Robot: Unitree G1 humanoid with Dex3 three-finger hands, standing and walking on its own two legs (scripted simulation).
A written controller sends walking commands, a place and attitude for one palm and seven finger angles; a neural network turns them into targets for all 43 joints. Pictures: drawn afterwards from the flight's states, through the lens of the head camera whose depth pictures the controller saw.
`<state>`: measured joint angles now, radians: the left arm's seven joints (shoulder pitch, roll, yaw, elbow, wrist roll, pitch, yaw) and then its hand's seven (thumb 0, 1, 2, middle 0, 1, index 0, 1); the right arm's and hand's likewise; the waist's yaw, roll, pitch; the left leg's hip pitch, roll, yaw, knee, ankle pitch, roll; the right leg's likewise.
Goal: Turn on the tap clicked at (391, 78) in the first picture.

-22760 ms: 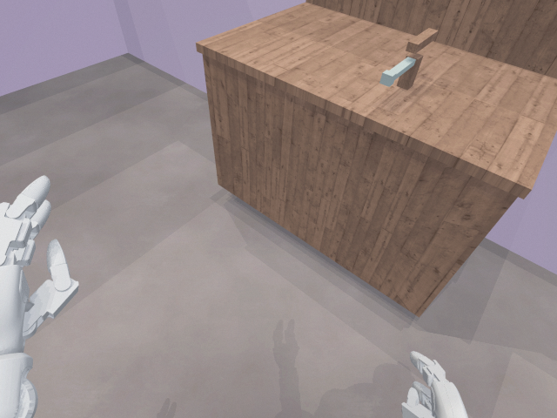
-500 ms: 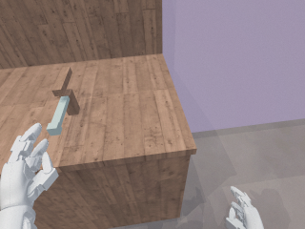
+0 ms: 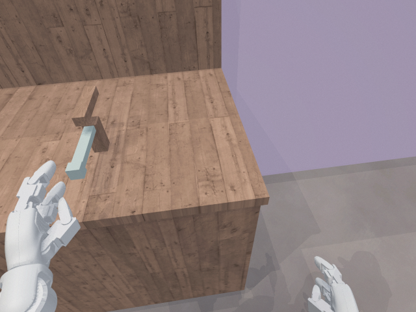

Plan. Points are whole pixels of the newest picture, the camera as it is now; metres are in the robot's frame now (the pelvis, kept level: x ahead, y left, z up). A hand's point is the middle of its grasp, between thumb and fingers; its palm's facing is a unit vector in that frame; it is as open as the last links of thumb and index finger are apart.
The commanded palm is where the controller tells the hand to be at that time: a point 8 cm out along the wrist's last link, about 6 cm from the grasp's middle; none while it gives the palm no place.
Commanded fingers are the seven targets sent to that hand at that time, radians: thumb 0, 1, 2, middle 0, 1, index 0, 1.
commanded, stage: reach beside the lever's end, fingers flat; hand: left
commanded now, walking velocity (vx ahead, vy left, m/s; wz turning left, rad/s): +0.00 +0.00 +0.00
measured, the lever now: (76, 170) +0.34 +0.33 +0.10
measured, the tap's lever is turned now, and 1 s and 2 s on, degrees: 0 0 0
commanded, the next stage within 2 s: none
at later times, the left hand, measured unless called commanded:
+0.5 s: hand (68, 208) +0.23 +0.27 +0.13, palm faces +0.48 -0.87 -0.12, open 7.5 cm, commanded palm +0.20 +0.32 +0.13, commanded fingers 0.00 0.90 0.90 -0.18 -0.24 -0.18 -0.24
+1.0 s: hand (73, 190) +0.29 +0.30 +0.11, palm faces +0.47 -0.88 -0.12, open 7.7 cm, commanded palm +0.24 +0.35 +0.11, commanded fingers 0.00 0.90 0.90 -0.16 -0.18 -0.16 -0.18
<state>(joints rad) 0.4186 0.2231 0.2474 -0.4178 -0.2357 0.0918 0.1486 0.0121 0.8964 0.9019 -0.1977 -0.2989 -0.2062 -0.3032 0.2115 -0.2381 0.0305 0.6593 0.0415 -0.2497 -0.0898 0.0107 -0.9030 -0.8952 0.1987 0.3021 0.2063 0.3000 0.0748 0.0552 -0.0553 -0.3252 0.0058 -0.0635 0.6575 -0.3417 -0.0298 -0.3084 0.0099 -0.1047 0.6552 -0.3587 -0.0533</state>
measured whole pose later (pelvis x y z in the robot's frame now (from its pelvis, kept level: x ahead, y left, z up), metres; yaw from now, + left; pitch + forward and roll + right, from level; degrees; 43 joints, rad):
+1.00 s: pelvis +0.01 +0.02 +0.00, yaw -2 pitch +3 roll +0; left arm 0.11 0.29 0.38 0.04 -0.22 -0.01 0.08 0.01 0.90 0.90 -0.17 -0.20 -0.17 -0.20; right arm 0.20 -0.25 0.01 0.69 0.04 -0.19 -0.09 0.01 -0.90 -0.89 0.20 0.30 0.21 0.30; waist 0.04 0.04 -0.05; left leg -0.35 0.00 -0.03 0.63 -0.34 -0.01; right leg -0.34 0.01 -0.07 0.62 -0.34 -0.03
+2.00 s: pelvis +0.00 +0.02 +0.00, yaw -1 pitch +5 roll -1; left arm -0.08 0.34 0.45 0.31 -0.22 -0.15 0.01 0.01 0.90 0.90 -0.14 -0.15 -0.15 -0.15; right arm 0.21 -0.25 0.01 0.71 0.04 -0.18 -0.10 0.01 -0.90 -0.89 0.20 0.30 0.21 0.30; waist 0.02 0.04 -0.04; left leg -0.44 0.00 -0.04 0.70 -0.34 0.00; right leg -0.41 0.00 -0.08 0.66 -0.33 -0.02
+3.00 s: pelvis +0.01 +0.02 +0.00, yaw -2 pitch +6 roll -1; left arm -0.05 0.28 0.40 0.27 -0.19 -0.12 0.08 0.01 0.92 0.91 -0.15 -0.15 -0.16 -0.15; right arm 0.23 -0.25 0.00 0.69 0.04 -0.14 -0.08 0.01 -0.90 -0.89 0.20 0.30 0.21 0.30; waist 0.02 0.04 -0.06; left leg -0.43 0.00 -0.03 0.69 -0.36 0.00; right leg -0.41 0.01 -0.07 0.65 -0.35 -0.03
